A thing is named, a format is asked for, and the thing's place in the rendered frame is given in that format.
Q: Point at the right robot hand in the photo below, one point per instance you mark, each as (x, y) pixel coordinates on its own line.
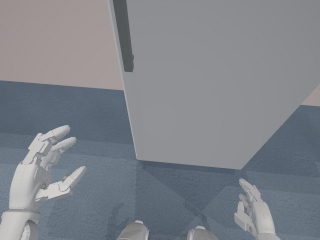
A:
(257, 210)

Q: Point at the left robot hand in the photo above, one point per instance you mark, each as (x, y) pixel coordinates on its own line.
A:
(31, 173)

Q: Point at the handle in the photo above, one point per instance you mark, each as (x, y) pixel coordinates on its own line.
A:
(122, 21)

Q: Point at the robot right shin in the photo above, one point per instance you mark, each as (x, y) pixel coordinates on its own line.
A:
(200, 227)

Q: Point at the fridge door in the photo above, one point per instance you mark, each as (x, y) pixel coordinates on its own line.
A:
(213, 80)

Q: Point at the robot left thigh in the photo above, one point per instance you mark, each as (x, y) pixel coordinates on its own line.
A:
(134, 231)

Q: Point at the robot left forearm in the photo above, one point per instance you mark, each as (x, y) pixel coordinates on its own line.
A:
(19, 224)

